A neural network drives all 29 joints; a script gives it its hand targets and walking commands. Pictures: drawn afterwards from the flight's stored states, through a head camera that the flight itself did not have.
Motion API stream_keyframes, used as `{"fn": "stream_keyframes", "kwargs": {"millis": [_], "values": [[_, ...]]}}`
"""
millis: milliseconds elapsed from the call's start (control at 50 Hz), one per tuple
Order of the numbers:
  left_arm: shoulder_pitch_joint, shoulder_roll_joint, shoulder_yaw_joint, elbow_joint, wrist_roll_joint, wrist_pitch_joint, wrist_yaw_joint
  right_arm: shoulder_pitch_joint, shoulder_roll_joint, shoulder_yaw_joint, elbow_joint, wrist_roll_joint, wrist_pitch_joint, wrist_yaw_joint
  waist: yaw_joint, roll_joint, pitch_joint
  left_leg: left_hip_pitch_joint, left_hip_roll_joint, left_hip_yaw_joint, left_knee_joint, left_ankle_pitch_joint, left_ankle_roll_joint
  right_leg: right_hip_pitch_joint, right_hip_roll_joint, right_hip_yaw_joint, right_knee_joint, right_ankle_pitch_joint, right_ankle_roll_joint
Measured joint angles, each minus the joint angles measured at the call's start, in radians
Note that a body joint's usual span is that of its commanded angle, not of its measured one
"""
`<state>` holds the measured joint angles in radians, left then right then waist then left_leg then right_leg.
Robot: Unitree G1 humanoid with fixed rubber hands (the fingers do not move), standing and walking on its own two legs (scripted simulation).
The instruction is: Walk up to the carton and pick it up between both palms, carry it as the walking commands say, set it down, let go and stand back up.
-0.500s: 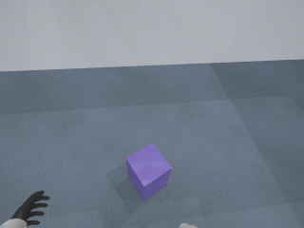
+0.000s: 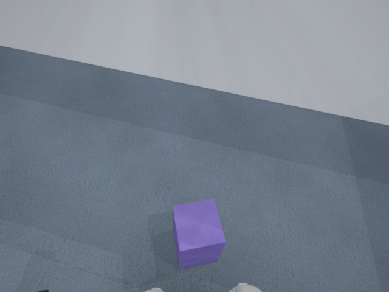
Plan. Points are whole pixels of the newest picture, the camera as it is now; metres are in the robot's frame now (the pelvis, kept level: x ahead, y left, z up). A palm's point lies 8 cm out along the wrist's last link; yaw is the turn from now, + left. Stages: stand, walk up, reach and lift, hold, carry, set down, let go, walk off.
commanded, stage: walk up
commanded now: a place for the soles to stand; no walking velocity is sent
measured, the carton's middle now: (196, 234) +0.47 +0.00 -0.61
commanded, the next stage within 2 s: none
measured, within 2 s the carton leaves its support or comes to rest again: neither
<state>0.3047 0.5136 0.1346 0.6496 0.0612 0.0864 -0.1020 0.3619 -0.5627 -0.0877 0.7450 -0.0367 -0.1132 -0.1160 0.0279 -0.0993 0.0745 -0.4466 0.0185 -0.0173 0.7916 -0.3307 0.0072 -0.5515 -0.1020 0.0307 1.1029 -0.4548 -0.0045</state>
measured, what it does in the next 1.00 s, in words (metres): steps on the spot, turning left: right foot, then left foot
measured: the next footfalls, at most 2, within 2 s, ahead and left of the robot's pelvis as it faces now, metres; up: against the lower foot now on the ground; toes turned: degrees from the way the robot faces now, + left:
right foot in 0.10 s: +0.12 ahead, -0.23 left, +0.00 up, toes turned +18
left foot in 0.36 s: +0.08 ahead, +0.04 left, +0.00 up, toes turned +16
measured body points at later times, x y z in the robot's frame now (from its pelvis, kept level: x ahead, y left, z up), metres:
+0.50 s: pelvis +0.04 -0.11 +0.00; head +0.08 -0.12 +0.44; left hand +0.07 +0.26 -0.07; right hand +0.23 -0.42 -0.10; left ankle +0.04 +0.00 -0.70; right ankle +0.08 -0.23 -0.70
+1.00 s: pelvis +0.04 -0.09 +0.02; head +0.05 -0.08 +0.47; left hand +0.05 +0.25 -0.08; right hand +0.27 -0.36 -0.07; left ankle +0.04 +0.04 -0.70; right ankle +0.08 -0.23 -0.70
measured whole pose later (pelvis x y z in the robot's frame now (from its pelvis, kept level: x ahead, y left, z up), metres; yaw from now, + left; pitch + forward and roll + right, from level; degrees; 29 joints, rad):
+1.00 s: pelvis +0.04 -0.09 +0.02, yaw +17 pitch -2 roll -1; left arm 0.13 0.43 0.01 0.95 0.00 -0.04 0.00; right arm 0.07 -0.43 -0.02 0.97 0.00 -0.02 0.01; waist 0.01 0.01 0.06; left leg -0.33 0.01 -0.06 0.63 -0.27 -0.01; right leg -0.24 -0.08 -0.12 0.60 -0.33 0.03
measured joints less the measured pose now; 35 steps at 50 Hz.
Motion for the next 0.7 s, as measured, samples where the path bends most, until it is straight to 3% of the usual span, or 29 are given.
{"fn": "stream_keyframes", "kwargs": {"millis": [80,100,140,200,280,340,380,420,500,580,640,700], "values": [[-0.019,-0.005,0.001,0.017,-0.02,-0.013,0.015,-0.009,-0.008,0.003,-0.001,-0.006,0.022,0.023,-0.021,0.03,-0.006,-0.038,0.042,-0.087,0.088,-0.057,-0.028,0.047,0.002,0.003,-0.156,0.017,-0.009],[-0.018,-0.002,0.001,0.02,-0.02,-0.022,0.023,-0.015,-0.006,0.005,-0.002,-0.006,0.032,0.028,-0.021,0.033,-0.009,-0.055,0.049,-0.105,0.122,-0.078,-0.02,0.067,0.009,-0.002,-0.207,0.027,0.001],[-0.029,-0.014,-0.008,0.036,-0.022,-0.038,0.038,-0.042,0.007,0.006,0.014,0.005,0.05,0.027,-0.016,0.038,-0.007,-0.092,0.016,-0.138,0.231,-0.156,0.009,0.046,0.013,-0.02,-0.153,0.026,0.043],[-0.062,-0.051,-0.036,0.069,-0.031,-0.058,0.056,-0.077,0.028,0.016,0.045,0.019,0.054,0.035,0.001,0.057,0.003,-0.12,-0.03,-0.089,0.365,-0.191,0.011,0.067,0.004,-0.048,-0.152,0.012,0.032],[-0.079,-0.058,-0.054,0.096,-0.032,-0.083,0.076,-0.098,0.054,0.024,0.055,0.017,0.059,0.073,0.009,0.07,0.01,-0.067,-0.051,0.021,0.264,-0.223,0.02,0.103,-0.018,-0.08,-0.199,0.021,0.018],[-0.073,-0.031,-0.055,0.102,-0.041,-0.092,0.089,-0.109,0.071,0.023,0.044,0.013,0.067,0.095,-0.001,0.073,0.013,0.014,-0.069,0.065,0.081,-0.153,0.038,0.113,-0.037,-0.107,-0.203,0.013,0.019],[-0.072,-0.014,-0.054,0.107,-0.051,-0.094,0.1,-0.115,0.077,0.02,0.033,0.004,0.066,0.103,-0.011,0.073,0.021,0.03,-0.081,0.058,0.03,-0.055,0.044,0.11,-0.049,-0.117,-0.181,-0.002,0.021],[-0.077,-0.014,-0.057,0.118,-0.066,-0.094,0.113,-0.117,0.076,0.02,0.023,0.007,0.068,0.11,-0.018,0.094,0.023,0.019,-0.075,0.034,0.058,-0.066,0.039,0.12,-0.017,-0.099,-0.183,-0.042,0.004],[-0.084,-0.031,-0.071,0.137,-0.059,-0.129,0.131,-0.143,0.085,0.03,0.029,0.023,0.094,0.115,-0.026,0.129,0.016,0.011,-0.065,-0.018,0.081,-0.054,0.031,0.164,0.022,-0.12,-0.249,0.022,0.005],[-0.078,-0.038,-0.079,0.145,-0.048,-0.151,0.137,-0.187,0.088,0.031,0.027,0.026,0.112,0.112,-0.019,0.123,0.031,-0.026,-0.085,-0.05,0.204,-0.172,0.036,0.199,-0.003,-0.131,-0.291,0.024,0.0],[-0.081,-0.032,-0.081,0.145,-0.041,-0.148,0.136,-0.206,0.086,0.026,0.036,0.03,0.111,0.121,-0.007,0.113,0.043,-0.002,-0.053,-0.023,0.123,-0.138,0.038,0.214,-0.023,-0.133,-0.311,0.038,0.011],[-0.079,-0.023,-0.085,0.139,-0.047,-0.136,0.129,-0.215,0.076,0.021,0.052,0.026,0.101,0.126,-0.004,0.109,0.037,0.065,-0.033,0.001,-0.053,-0.003,0.045,0.195,-0.041,-0.136,-0.275,0.02,0.027]]}}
